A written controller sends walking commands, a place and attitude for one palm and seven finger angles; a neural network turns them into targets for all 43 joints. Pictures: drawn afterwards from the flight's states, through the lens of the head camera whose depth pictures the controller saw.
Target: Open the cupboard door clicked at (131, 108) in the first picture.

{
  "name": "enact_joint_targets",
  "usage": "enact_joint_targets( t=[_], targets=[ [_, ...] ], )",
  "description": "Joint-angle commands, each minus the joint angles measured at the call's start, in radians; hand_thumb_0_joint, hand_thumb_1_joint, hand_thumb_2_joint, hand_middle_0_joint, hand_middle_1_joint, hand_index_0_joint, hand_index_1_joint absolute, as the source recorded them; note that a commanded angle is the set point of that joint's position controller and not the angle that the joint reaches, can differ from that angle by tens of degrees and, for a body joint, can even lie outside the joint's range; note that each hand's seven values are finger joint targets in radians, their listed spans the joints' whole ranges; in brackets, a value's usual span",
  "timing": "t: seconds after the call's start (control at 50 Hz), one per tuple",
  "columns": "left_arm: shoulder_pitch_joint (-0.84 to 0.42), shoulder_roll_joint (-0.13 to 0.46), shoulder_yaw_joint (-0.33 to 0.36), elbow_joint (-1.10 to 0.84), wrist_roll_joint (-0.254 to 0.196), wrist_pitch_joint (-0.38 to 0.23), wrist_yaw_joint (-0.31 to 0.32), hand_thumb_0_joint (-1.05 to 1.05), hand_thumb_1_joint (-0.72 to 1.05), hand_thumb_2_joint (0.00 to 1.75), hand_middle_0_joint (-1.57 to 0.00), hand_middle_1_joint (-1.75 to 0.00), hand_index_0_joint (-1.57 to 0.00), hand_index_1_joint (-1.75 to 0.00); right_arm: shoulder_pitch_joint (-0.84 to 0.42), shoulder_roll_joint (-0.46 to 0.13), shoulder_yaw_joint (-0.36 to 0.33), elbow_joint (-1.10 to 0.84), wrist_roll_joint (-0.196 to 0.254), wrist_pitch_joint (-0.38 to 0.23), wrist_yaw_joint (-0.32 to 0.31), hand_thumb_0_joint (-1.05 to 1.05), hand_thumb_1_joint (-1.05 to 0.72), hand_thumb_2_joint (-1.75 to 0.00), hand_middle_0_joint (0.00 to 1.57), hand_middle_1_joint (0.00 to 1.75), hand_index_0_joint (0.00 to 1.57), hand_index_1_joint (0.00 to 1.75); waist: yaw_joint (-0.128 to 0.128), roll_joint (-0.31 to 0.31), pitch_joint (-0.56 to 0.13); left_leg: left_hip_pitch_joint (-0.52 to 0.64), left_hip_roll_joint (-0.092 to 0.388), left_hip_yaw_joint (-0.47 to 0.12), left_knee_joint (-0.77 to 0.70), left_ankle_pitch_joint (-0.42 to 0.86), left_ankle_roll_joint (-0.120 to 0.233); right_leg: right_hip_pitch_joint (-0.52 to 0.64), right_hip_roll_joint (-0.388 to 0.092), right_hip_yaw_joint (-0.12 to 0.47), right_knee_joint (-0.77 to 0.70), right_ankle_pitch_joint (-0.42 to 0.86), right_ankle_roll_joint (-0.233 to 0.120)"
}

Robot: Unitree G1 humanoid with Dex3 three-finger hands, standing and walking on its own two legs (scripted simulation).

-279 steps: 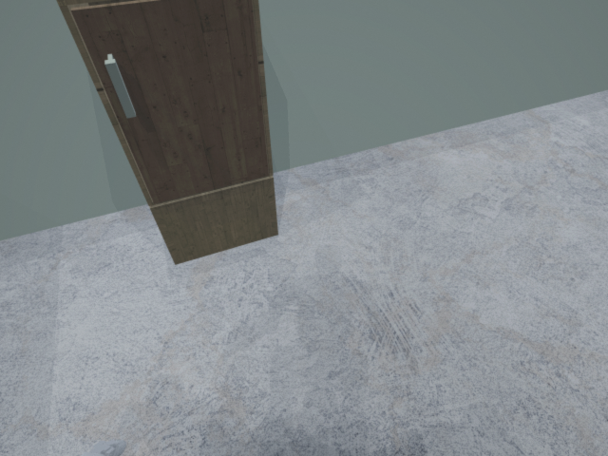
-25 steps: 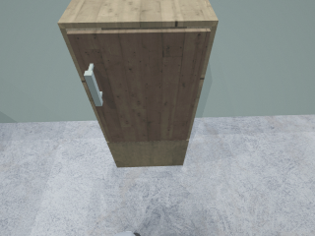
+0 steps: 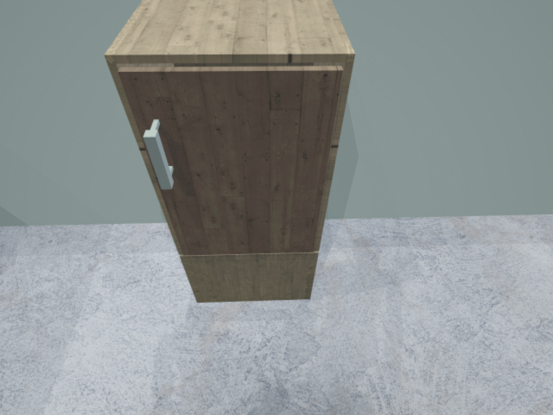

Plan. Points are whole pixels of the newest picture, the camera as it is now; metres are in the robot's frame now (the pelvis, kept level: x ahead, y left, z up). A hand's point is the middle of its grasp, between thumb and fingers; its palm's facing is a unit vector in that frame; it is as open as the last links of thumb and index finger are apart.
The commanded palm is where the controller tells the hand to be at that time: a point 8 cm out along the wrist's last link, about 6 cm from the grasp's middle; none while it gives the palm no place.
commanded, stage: come to a stop and stand still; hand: left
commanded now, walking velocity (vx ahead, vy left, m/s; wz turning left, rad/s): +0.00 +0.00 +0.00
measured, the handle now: (161, 155) +0.59 +0.28 +0.02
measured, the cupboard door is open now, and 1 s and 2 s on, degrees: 0 0 0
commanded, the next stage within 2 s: look again from close up in 0.18 s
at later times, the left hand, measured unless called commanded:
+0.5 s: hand out of the picture +0.00 +0.20 -0.18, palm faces +0.02 -0.98 -0.18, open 7.4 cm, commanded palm none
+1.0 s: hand (127, 395) +0.16 +0.23 -0.08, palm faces +0.27 -0.95 -0.16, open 7.5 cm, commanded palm +0.12 +0.29 -0.07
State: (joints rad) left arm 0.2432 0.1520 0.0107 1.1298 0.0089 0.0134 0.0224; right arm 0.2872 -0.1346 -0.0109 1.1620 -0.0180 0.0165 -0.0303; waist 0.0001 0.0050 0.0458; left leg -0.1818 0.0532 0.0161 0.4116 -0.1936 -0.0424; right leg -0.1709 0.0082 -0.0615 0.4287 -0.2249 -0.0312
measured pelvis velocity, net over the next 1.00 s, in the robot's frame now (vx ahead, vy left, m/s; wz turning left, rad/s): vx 0.01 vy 0.04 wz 0.01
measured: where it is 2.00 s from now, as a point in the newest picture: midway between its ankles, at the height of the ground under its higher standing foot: outside the picture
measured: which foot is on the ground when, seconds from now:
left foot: down 0.00-1.00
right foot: down 0.00-1.00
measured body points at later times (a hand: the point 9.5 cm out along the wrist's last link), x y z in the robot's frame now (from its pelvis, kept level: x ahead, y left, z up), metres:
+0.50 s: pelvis +0.00 +0.03 -0.01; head +0.00 +0.03 +0.44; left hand +0.00 +0.25 -0.17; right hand +0.01 -0.19 -0.17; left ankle +0.02 +0.15 -0.74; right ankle +0.01 -0.10 -0.74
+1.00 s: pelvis +0.01 +0.04 -0.01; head +0.02 +0.04 +0.44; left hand +0.14 +0.28 -0.06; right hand +0.09 -0.20 -0.14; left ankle +0.02 +0.15 -0.74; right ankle +0.01 -0.10 -0.74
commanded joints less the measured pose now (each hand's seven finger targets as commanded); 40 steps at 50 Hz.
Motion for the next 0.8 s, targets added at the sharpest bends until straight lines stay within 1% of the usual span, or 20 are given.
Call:
enact_joint_targets(
  t=[0.0, 0.12, 0.24, 0.26, 0.28, 0.3, 0.32, 0.34, 0.36, 0.4, 0.42, 0.44, 0.48, 0.5, 0.52, 0.58, 0.62, 0.66, 0.74, 0.78],
  targets=[
    [0.054, 0.104, 0.023, -0.029, -0.002, -0.012, 0.007, 0.00, 0.90, 0.90, -0.20, -0.30, -0.20, -0.30, 0.048, -0.083, -0.013, -0.031, 0.002, -0.016, -0.006, 0.00, -0.90, -0.90, 0.20, 0.30, 0.20, 0.30, 0.002, -0.025, 0.056, -0.024, 0.034, -0.039, -0.079, -0.063, 0.042, -0.093, -0.111, 0.129, -0.162, -0.151, 0.007],
    [0.079, 0.085, 0.023, -0.026, 0.000, -0.016, 0.008, 0.00, 0.90, 0.90, -0.20, -0.30, -0.20, -0.30, 0.066, -0.071, -0.013, -0.033, 0.001, -0.019, -0.007, 0.00, -0.90, -0.90, 0.20, 0.30, 0.20, 0.30, -0.001, -0.024, 0.057, -0.031, 0.031, -0.040, -0.079, -0.074, 0.046, -0.115, -0.108, 0.129, -0.156, -0.152, 0.009],
    [0.105, 0.068, 0.019, -0.019, 0.000, -0.022, 0.010, 0.00, 0.90, 0.90, -0.20, -0.30, -0.20, -0.30, 0.074, -0.065, -0.010, -0.033, 0.005, -0.029, -0.009, 0.00, -0.90, -0.90, 0.20, 0.30, 0.20, 0.30, 0.001, -0.007, 0.031, -0.025, 0.040, -0.046, -0.084, -0.033, 0.049, -0.086, -0.106, 0.116, -0.131, -0.068, 0.010],
    [0.197, 0.094, 0.007, 0.007, 0.015, -0.054, 0.050, 0.00, 0.90, 0.90, -0.20, -0.30, -0.20, -0.30, -0.057, -0.109, -0.011, -0.103, 0.010, -0.043, 0.007, 0.00, -0.90, -0.90, 0.20, 0.30, 0.20, 0.30, 0.054, -0.017, 0.064, -0.109, 0.040, 0.000, 0.151, -0.016, 0.016, -0.072, -0.170, 0.178, -0.109, 0.284, 0.020],
    [0.133, 0.146, 0.012, -0.047, 0.011, -0.063, 0.040, 0.00, 0.90, 0.90, -0.20, -0.30, -0.20, -0.30, 0.021, -0.050, -0.009, -0.137, 0.008, -0.028, 0.015, 0.00, -0.90, -0.90, 0.20, 0.30, 0.20, 0.30, -0.025, -0.032, -0.026, -0.081, -0.001, -0.007, 0.167, -0.154, 0.025, -0.092, -0.230, 0.236, -0.153, 0.012, -0.028],
    [0.086, 0.160, 0.020, -0.071, 0.013, -0.068, 0.032, 0.00, 0.90, 0.90, -0.20, -0.30, -0.20, -0.30, 0.044, -0.053, -0.006, -0.133, -0.001, -0.017, 0.024, 0.00, -0.90, -0.90, 0.20, 0.30, 0.20, 0.30, -0.028, -0.057, -0.033, -0.051, 0.002, 0.007, 0.183, -0.138, 0.034, -0.134, -0.215, 0.214, -0.165, -0.166, -0.048],
    [0.064, 0.140, 0.019, -0.085, 0.013, -0.064, 0.029, 0.00, 0.90, 0.90, -0.20, -0.30, -0.20, -0.30, 0.080, -0.060, -0.006, -0.139, -0.002, -0.021, 0.025, 0.00, -0.90, -0.90, 0.20, 0.30, 0.20, 0.30, -0.046, -0.061, -0.023, -0.029, -0.002, -0.001, 0.162, -0.107, 0.045, -0.185, -0.185, 0.174, -0.141, -0.243, -0.046],
    [0.064, 0.116, 0.016, -0.087, 0.012, -0.063, 0.026, 0.00, 0.90, 0.90, -0.20, -0.30, -0.20, -0.30, 0.095, -0.061, -0.005, -0.136, -0.003, -0.030, 0.025, 0.00, -0.90, -0.90, 0.20, 0.30, 0.20, 0.30, -0.050, -0.026, -0.012, -0.021, 0.003, -0.016, 0.122, -0.054, 0.048, -0.203, -0.157, 0.147, -0.105, -0.211, -0.041],
    [0.069, 0.102, 0.014, -0.092, 0.010, -0.058, 0.024, 0.00, 0.90, 0.90, -0.20, -0.30, -0.20, -0.30, 0.101, -0.067, -0.003, -0.140, -0.003, -0.036, 0.022, 0.00, -0.90, -0.90, 0.20, 0.30, 0.20, 0.30, -0.042, 0.002, 0.011, -0.050, 0.017, -0.036, 0.077, -0.038, 0.053, -0.192, -0.128, 0.121, -0.070, -0.198, -0.032],
    [0.093, 0.092, 0.012, -0.091, 0.010, -0.047, 0.021, 0.00, 0.90, 0.90, -0.20, -0.30, -0.20, -0.30, 0.087, -0.087, 0.001, -0.152, -0.003, -0.044, 0.017, 0.00, -0.90, -0.90, 0.20, 0.30, 0.20, 0.30, -0.017, 0.092, 0.035, -0.124, 0.047, -0.082, 0.013, -0.037, 0.070, -0.124, -0.091, 0.086, -0.005, -0.132, -0.017],
    [0.108, 0.086, 0.009, -0.087, 0.008, -0.046, 0.018, 0.00, 0.90, 0.90, -0.20, -0.30, -0.20, -0.30, 0.076, -0.094, 0.002, -0.156, -0.003, -0.048, 0.014, 0.00, -0.90, -0.90, 0.20, 0.30, 0.20, 0.30, -0.005, 0.085, 0.028, -0.144, 0.054, -0.097, -0.008, -0.033, 0.078, -0.087, -0.084, 0.076, 0.012, -0.084, -0.011],
    [0.118, 0.082, 0.008, -0.084, 0.007, -0.045, 0.017, 0.00, 0.90, 0.90, -0.20, -0.30, -0.20, -0.30, 0.069, -0.101, 0.001, -0.160, -0.001, -0.049, 0.011, 0.00, -0.90, -0.90, 0.20, 0.30, 0.20, 0.30, 0.001, 0.038, 0.025, -0.150, 0.056, -0.099, -0.015, -0.032, 0.082, -0.064, -0.083, 0.072, 0.016, -0.057, -0.007],
    [0.115, 0.079, 0.005, -0.082, 0.007, -0.040, 0.016, 0.00, 0.90, 0.90, -0.20, -0.30, -0.20, -0.30, 0.064, -0.115, 0.001, -0.160, 0.000, -0.051, 0.008, 0.00, -0.90, -0.90, 0.20, 0.30, 0.20, 0.30, 0.002, 0.008, 0.040, -0.153, 0.052, -0.101, -0.032, -0.047, 0.083, -0.057, -0.085, 0.074, 0.017, -0.040, -0.002],
    [0.112, 0.081, 0.006, -0.086, 0.009, -0.038, 0.015, 0.00, 0.90, 0.90, -0.20, -0.30, -0.20, -0.30, 0.065, -0.114, 0.002, -0.158, 0.000, -0.052, 0.008, 0.00, -0.90, -0.90, 0.20, 0.30, 0.20, 0.30, 0.004, 0.027, 0.050, -0.163, 0.055, -0.105, -0.048, -0.053, 0.086, -0.051, -0.087, 0.064, 0.020, -0.040, 0.001],
    [0.114, 0.084, 0.007, -0.088, 0.008, -0.036, 0.015, 0.00, 0.90, 0.90, -0.20, -0.30, -0.20, -0.30, 0.065, -0.120, 0.003, -0.155, -0.001, -0.053, 0.007, 0.00, -0.90, -0.90, 0.20, 0.30, 0.20, 0.30, 0.006, 0.037, 0.042, -0.160, 0.055, -0.109, -0.057, -0.055, 0.086, -0.042, -0.085, 0.063, 0.025, -0.031, 0.002],
    [0.110, 0.089, 0.008, -0.089, 0.008, -0.033, 0.013, 0.00, 0.90, 0.90, -0.20, -0.30, -0.20, -0.30, 0.057, -0.126, 0.002, -0.151, -0.001, -0.052, 0.006, 0.00, -0.90, -0.90, 0.20, 0.30, 0.20, 0.30, 0.006, 0.010, 0.040, -0.148, 0.052, -0.105, -0.069, -0.066, 0.088, -0.037, -0.092, 0.061, 0.017, -0.015, 0.007],
    [0.107, 0.094, 0.008, -0.092, 0.009, -0.033, 0.013, 0.00, 0.90, 0.90, -0.20, -0.30, -0.20, -0.30, 0.054, -0.131, 0.001, -0.147, -0.001, -0.054, 0.006, 0.00, -0.90, -0.90, 0.20, 0.30, 0.20, 0.30, 0.009, 0.024, 0.036, -0.137, 0.054, -0.107, -0.074, -0.043, 0.090, -0.032, -0.093, 0.058, 0.018, 0.001, 0.011],
    [0.106, 0.096, 0.008, -0.091, 0.008, -0.033, 0.012, 0.00, 0.90, 0.90, -0.20, -0.30, -0.20, -0.30, 0.051, -0.134, 0.002, -0.142, -0.001, -0.054, 0.006, 0.00, -0.90, -0.90, 0.20, 0.30, 0.20, 0.30, 0.008, -0.001, 0.021, -0.118, 0.051, -0.097, -0.065, -0.019, 0.089, -0.029, -0.097, 0.063, 0.013, 0.017, 0.012],
    [0.099, 0.107, 0.009, -0.091, 0.008, -0.034, 0.012, 0.00, 0.90, 0.90, -0.20, -0.30, -0.20, -0.30, 0.048, -0.135, 0.003, -0.133, 0.001, -0.056, 0.005, 0.00, -0.90, -0.90, 0.20, 0.30, 0.20, 0.30, 0.006, 0.018, 0.002, -0.087, 0.048, -0.081, -0.052, 0.044, 0.086, -0.022, -0.104, 0.066, 0.010, 0.048, 0.015],
    [0.098, 0.108, 0.009, -0.087, 0.007, -0.034, 0.011, 0.00, 0.90, 0.90, -0.20, -0.30, -0.20, -0.30, 0.044, -0.135, 0.004, -0.127, 0.002, -0.056, 0.004, 0.00, -0.90, -0.90, 0.20, 0.30, 0.20, 0.30, 0.006, 0.011, -0.005, -0.072, 0.046, -0.074, -0.044, 0.070, 0.085, -0.019, -0.108, 0.068, 0.008, 0.064, 0.015]
  ],
)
